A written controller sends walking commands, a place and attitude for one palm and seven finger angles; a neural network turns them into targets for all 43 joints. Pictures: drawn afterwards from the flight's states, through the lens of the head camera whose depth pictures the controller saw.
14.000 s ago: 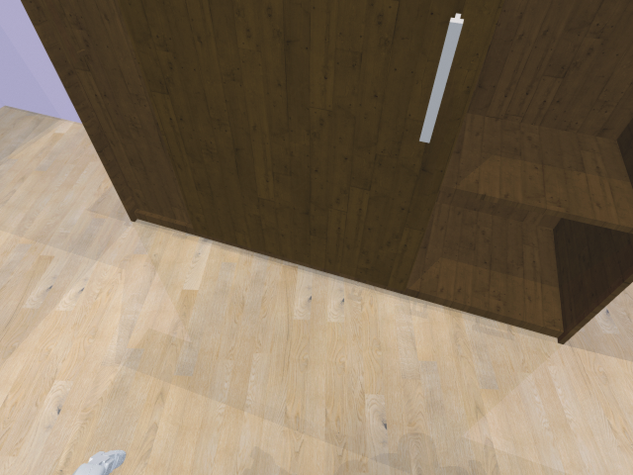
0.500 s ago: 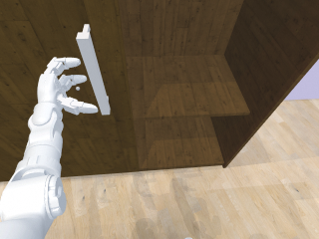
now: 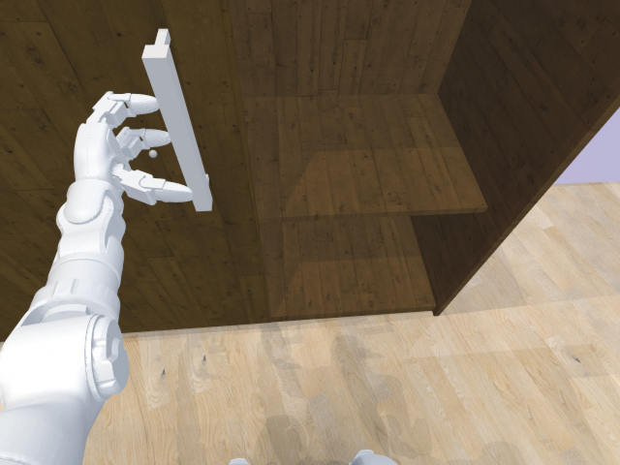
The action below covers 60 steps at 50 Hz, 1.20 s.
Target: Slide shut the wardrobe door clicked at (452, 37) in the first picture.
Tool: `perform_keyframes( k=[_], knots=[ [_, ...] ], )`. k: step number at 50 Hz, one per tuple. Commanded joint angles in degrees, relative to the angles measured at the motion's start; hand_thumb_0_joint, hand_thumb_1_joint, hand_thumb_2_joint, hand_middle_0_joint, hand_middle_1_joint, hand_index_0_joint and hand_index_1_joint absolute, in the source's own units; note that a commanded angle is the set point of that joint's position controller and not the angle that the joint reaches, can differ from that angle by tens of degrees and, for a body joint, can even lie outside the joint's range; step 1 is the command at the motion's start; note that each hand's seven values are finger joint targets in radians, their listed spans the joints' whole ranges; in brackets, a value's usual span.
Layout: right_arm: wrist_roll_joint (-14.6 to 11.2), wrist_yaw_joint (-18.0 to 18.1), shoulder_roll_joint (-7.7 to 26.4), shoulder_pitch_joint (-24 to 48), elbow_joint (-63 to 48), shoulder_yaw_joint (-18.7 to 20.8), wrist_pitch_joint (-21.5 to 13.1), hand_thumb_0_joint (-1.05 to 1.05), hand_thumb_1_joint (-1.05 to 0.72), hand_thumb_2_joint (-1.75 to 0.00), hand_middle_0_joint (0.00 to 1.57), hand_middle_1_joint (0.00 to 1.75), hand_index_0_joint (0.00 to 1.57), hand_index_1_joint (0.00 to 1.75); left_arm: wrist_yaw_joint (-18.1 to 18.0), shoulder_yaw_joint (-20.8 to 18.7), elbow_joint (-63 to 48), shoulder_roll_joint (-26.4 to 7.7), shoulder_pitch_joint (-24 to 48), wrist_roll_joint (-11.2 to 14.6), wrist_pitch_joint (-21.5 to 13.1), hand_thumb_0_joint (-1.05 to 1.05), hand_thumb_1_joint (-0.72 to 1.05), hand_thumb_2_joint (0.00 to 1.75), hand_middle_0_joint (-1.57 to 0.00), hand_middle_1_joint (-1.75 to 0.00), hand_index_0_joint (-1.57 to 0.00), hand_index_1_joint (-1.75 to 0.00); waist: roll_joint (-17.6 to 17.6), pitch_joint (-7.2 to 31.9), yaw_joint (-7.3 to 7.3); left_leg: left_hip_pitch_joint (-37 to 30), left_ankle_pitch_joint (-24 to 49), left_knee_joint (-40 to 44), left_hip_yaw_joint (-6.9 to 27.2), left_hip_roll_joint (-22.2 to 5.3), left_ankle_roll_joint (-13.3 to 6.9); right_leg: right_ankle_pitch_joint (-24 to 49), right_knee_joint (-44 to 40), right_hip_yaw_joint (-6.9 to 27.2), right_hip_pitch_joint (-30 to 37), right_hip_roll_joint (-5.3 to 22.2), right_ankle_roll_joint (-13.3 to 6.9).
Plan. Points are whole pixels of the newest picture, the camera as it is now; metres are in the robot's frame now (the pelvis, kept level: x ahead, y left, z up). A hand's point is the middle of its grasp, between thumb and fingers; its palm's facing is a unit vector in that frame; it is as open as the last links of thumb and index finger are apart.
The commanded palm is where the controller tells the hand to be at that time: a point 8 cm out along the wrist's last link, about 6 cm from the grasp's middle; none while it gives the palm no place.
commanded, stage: slide the fingers in behind the handle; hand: left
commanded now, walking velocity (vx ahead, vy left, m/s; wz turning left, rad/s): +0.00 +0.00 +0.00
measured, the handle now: (186, 133) +0.52 +0.15 +0.11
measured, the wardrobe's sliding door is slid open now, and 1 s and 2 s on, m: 0.55 0.55 0.55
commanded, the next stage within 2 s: grip the handle and tug to test in 1.66 s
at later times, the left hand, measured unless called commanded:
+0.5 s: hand (171, 157) +0.48 +0.16 +0.12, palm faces +0.06 -1.00 +0.00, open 14.0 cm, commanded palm +0.44 +0.20 +0.12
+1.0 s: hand (193, 160) +0.47 +0.13 +0.12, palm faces +0.04 -1.00 +0.00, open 14.0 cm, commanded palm +0.44 +0.18 +0.12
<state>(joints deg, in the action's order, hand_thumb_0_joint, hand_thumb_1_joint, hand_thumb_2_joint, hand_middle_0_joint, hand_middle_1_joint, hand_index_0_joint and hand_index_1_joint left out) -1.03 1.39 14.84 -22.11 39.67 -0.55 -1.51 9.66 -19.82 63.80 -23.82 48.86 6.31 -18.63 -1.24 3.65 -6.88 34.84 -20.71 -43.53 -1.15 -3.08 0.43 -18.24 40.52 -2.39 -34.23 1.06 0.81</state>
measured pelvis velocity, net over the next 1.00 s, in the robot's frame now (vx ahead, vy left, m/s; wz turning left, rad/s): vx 0.01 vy -0.01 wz -0.01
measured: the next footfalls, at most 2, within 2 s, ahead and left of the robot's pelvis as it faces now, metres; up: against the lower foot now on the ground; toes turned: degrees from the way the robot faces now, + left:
none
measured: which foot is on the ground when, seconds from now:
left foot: down 0.00-1.00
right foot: down 0.00-1.00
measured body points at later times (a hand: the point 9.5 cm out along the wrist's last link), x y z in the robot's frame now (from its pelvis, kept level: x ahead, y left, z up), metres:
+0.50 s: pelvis +0.01 +0.00 +0.00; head +0.07 +0.00 +0.45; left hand +0.47 +0.21 +0.12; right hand +0.05 -0.26 -0.12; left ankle +0.00 +0.12 -0.71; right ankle +0.01 -0.13 -0.71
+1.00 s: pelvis +0.01 -0.01 +0.01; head +0.06 -0.01 +0.45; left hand +0.46 +0.18 +0.12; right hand +0.07 -0.26 -0.12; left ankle +0.00 +0.12 -0.71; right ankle +0.01 -0.13 -0.71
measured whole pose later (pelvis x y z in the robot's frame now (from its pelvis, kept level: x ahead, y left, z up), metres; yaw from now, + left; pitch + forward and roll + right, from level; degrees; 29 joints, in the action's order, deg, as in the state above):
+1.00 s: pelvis +0.01 -0.01 +0.01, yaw -1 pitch +10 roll -1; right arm -1.3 0.3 13.7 -19.8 37.8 0.2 -0.9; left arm 3.2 -14.6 50.8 -14.4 40.1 6.5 -16.2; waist -1.9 4.2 -5.0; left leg 29.5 -21.0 -40.9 -2.1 -3.3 0.9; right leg -18.9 39.3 -1.4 -30.0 0.8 0.5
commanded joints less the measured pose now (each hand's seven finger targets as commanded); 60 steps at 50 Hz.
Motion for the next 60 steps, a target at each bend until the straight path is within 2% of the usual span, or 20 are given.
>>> perform_keyframes(
  k=[1, 9, 13, 15, 17, 19, 20, 22, 25, 28, 30, 33, 35, 41, 44, 46, 51, 55, 57, 60],
  knots=[
    [0.15, 0.22, 9.3, -5.74, -4.38, 3.18, -1.45, 0.0, -0.9, -0.9, 0.2, 0.3, 0.2, 0.3, 0.3, -0.19, -13.33, -11.04, 27.82, 0.96, -3.85, 0.0, -0.5, 0.3, -0.3, -1.2, -0.3, -1.2, -2.08, 21.71, -1.49, -13.71, 13.82, 5.26, 1.67, 2.19, -1.5, 13.97, -4.61, 0.15, 7.45, -2.96, -1.35],
    [-0.04, -0.02, 8.76, -4.61, -5.45, 3.36, -1.58, 0.0, -0.9, -0.9, 0.2, 0.3, 0.2, 0.3, -0.34, 1.28, -17.4, -7.93, 23.72, 1.57, -3.69, 0.0, -0.5, 0.3, -0.3, -1.2, -0.3, -1.2, -3.81, 21.96, -0.27, -14.81, 13.78, 6.02, 1.25, 2.27, -1.32, 14.01, -4.81, -0.06, 8.57, -3.0, -1.61],
    [-0.09, 0.09, 8.78, -4.33, -5.45, 3.17, -1.45, 0.0, -0.9, -0.9, 0.2, 0.3, 0.2, 0.3, -1.83, 0.06, -16.73, -9.29, 23.61, 1.21, -2.86, 0.0, -0.5, 0.3, -0.3, -1.2, -0.3, -1.2, -0.6, 19.09, -0.38, -12.23, 12.51, 6.51, 0.79, 2.25, -1.56, 14.2, -5.12, -0.04, 9.45, -2.89, -1.32],
    [0.1, 0.16, 8.95, -4.41, -5.64, 3.25, -1.45, 0.0, -0.9, -0.9, 0.2, 0.3, 0.2, 0.3, -2.76, -2.48, -17.74, -12.39, 23.13, 0.68, -3.33, 0.0, -0.5, 0.3, -0.3, -1.2, -0.3, -1.2, -0.26, 20.4, 0.58, -12.1, 13.29, 6.32, 0.56, 2.41, -1.75, 15.2, -4.89, 0.33, 11.3, -2.81, -1.42],
    [0.02, 0.07, 8.28, -3.72, -6.4, 3.21, -1.61, 0.0, -0.9, -0.9, 0.2, 0.3, 0.2, 0.3, -3.0, -2.09, -20.32, -11.83, 21.64, 0.14, -3.9, 0.0, -0.5, 0.3, -0.3, -1.2, -0.3, -1.2, -3.51, 23.09, 1.27, -13.99, 15.96, 6.02, 0.12, 2.54, -1.53, 18.0, -4.26, 0.63, 12.5, -2.77, -1.52],
    [-0.07, -0.09, 7.91, -3.28, -6.42, 3.13, -1.84, 0.0, -0.9, -0.9, 0.2, 0.3, 0.2, 0.3, -2.97, 0.71, -20.78, -7.94, 22.02, 0.55, -3.78, 0.0, -0.5, 0.3, -0.3, -1.2, -0.3, -1.2, -1.8, 21.68, 0.21, -14.36, 16.14, 5.91, 0.11, 2.34, -1.5, 18.17, -4.57, 0.31, 11.42, -2.9, -1.36],
    [-0.04, 0.03, 8.26, -3.74, -6.0, 3.14, -1.66, 0.0, -0.9, -0.9, 0.2, 0.3, 0.2, 0.3, -3.16, -0.56, -18.98, -9.51, 21.28, 0.78, -3.58, 0.0, -0.5, 0.3, -0.3, -1.2, -0.3, -1.2, 0.47, 20.12, 0.35, -13.0, 15.88, 6.02, 0.37, 2.21, -1.61, 18.24, -4.7, 0.26, 12.06, -2.97, -1.46],
    [-0.18, 0.03, 8.3, -3.23, -6.46, 3.29, -1.64, 0.0, -0.9, -0.9, 0.2, 0.3, 0.2, 0.3, -2.99, -1.08, -20.04, -9.82, 20.38, 0.9, -3.33, 0.0, -0.5, 0.3, -0.3, -1.2, -0.3, -1.2, -0.98, 22.15, 0.9, -13.49, 16.06, 6.13, -0.18, 2.5, -1.57, 19.34, -4.57, 0.7, 13.34, -2.87, -1.35],
    [-0.2, -0.14, 7.82, -3.11, -6.48, 3.34, -1.6, 0.0, -0.9, -0.9, 0.2, 0.3, 0.2, 0.3, -2.69, 1.71, -21.74, -6.42, 19.97, 0.91, -2.92, 0.0, -0.5, 0.3, -0.3, -1.2, -0.3, -1.2, -3.29, 21.81, 0.72, -15.52, 18.88, 5.8, 0.11, 2.37, -1.33, 20.34, -4.36, 0.17, 12.25, -2.84, -1.71],
    [-0.32, -0.28, 7.93, -2.81, -6.56, 3.51, -1.5, 0.0, -0.9, -0.9, 0.2, 0.3, 0.2, 0.3, -2.77, 1.87, -22.11, -5.18, 18.21, 1.81, -1.8, 0.0, -0.5, 0.3, -0.3, -1.2, -0.3, -1.2, -0.14, 22.34, 0.7, -15.5, 19.82, 5.75, -0.04, 2.29, -1.4, 22.02, -4.5, 0.11, 13.02, -2.99, -1.39],
    [-0.4, -0.27, 7.75, -2.55, -6.5, 3.31, -1.34, 0.0, -0.9, -0.9, 0.2, 0.3, 0.2, 0.3, -2.87, 3.07, -21.45, -3.82, 18.34, 1.82, -1.21, 0.0, -0.5, 0.3, -0.3, -1.2, -0.3, -1.2, -1.34, 19.57, 0.61, -14.76, 18.86, 6.05, 0.03, 2.45, -1.35, 21.03, -4.78, -0.09, 12.27, -2.82, -1.61],
    [-0.38, -0.34, 7.6, -2.37, -6.37, 3.47, -1.28, 0.0, -0.9, -0.9, 0.2, 0.3, 0.2, 0.3, -3.68, 3.62, -23.37, -3.48, 20.69, 1.46, -1.33, 0.0, -0.5, 0.3, -0.3, -1.2, -0.3, -1.2, -1.0, 20.68, 0.16, -15.68, 18.61, 6.0, 0.07, 2.5, -1.46, 20.77, -4.91, 0.11, 11.83, -2.79, -1.4],
    [-0.04, -0.4, 7.5, -2.29, -6.58, 3.56, -1.34, 0.0, -0.9, -0.9, 0.2, 0.3, 0.2, 0.3, -4.22, 3.07, -25.44, -3.67, 19.5, 1.43, -1.81, 0.0, -0.5, 0.3, -0.3, -1.2, -0.3, -1.2, -2.4, 22.97, 1.18, -16.97, 21.16, 5.55, 0.11, 2.64, -1.38, 22.6, -4.22, 0.18, 13.18, -2.78, -1.66],
    [-0.28, -0.66, 7.23, -1.47, -6.66, 3.28, -0.93, 0.0, -0.9, -0.9, 0.2, 0.3, 0.2, 0.3, -5.25, 3.55, -23.8, -3.04, 17.67, 0.58, -1.23, 0.0, -0.5, 0.3, -0.3, -1.2, -0.3, -1.2, -0.92, 19.66, 1.23, -14.73, 18.8, 6.28, -0.1, 2.68, -1.3, 21.49, -4.55, 0.04, 13.01, -2.75, -1.59],
    [-0.17, -0.53, 7.19, -1.37, -6.81, 3.49, -1.04, 0.0, -0.9, -0.9, 0.2, 0.3, 0.2, 0.3, -5.94, 3.21, -24.78, -2.96, 18.66, 0.84, -1.28, 0.0, -0.5, 0.3, -0.3, -1.2, -0.3, -1.2, 0.38, 21.18, 1.24, -15.1, 18.19, 6.44, -0.18, 2.66, -1.36, 21.14, -4.68, 0.2, 13.72, -2.75, -1.44],
    [-0.06, -0.72, 6.88, -1.24, -7.12, 3.34, -1.08, 0.0, -0.9, -0.9, 0.2, 0.3, 0.2, 0.3, -6.11, 4.19, -26.72, -1.67, 18.65, 0.67, -1.74, 0.0, -0.5, 0.3, -0.3, -1.2, -0.3, -1.2, -1.76, 22.55, 1.46, -16.58, 20.65, 6.27, -0.09, 2.68, -1.25, 22.65, -4.23, 0.14, 14.01, -2.83, -1.65],
    [-0.18, -0.76, 7.05, -1.13, -6.78, 3.44, -1.14, 0.0, -0.9, -0.9, 0.2, 0.3, 0.2, 0.3, -6.74, 4.05, -24.44, -1.32, 16.79, 0.64, -1.06, 0.0, -0.5, 0.3, -0.3, -1.2, -0.3, -1.2, 2.64, 20.23, 1.34, -13.98, 17.28, 6.83, -0.4, 2.8, -1.46, 21.46, -5.04, 0.14, 14.74, -2.89, -1.34],
    [-0.21, -0.57, 6.85, -0.63, -6.73, 3.27, -1.32, 0.0, -0.9, -0.9, 0.2, 0.3, 0.2, 0.3, -7.06, 5.05, -24.81, -0.68, 19.23, 0.34, -1.24, 0.0, -0.5, 0.3, -0.3, -1.2, -0.3, -1.2, 0.07, 18.43, 1.09, -13.69, 14.96, 7.15, -0.62, 3.02, -1.48, 19.24, -5.72, 0.48, 13.88, -2.59, -1.51],
    [-0.14, -0.67, 6.68, -0.85, -6.65, 3.29, -1.52, 0.0, -0.9, -0.9, 0.2, 0.3, 0.2, 0.3, -7.17, 4.56, -25.58, -0.97, 18.87, 0.39, -1.79, 0.0, -0.5, 0.3, -0.3, -1.2, -0.3, -1.2, -0.97, 20.94, 1.54, -15.0, 16.08, 7.04, -0.51, 3.0, -1.39, 19.95, -5.38, 0.6, 14.34, -2.75, -1.58],
    [-0.03, -0.58, 6.84, -0.92, -6.5, 3.42, -1.77, 0.0, -0.9, -0.9, 0.2, 0.3, 0.2, 0.3, -7.27, 4.32, -25.07, -1.02, 18.44, 0.56, -2.29, 0.0, -0.5, 0.3, -0.3, -1.2, -0.3, -1.2, 0.1, 20.75, 1.59, -14.52, 16.23, 6.91, -0.51, 2.95, -1.36, 20.12, -5.28, 0.55, 14.7, -2.79, -1.6]
  ],
)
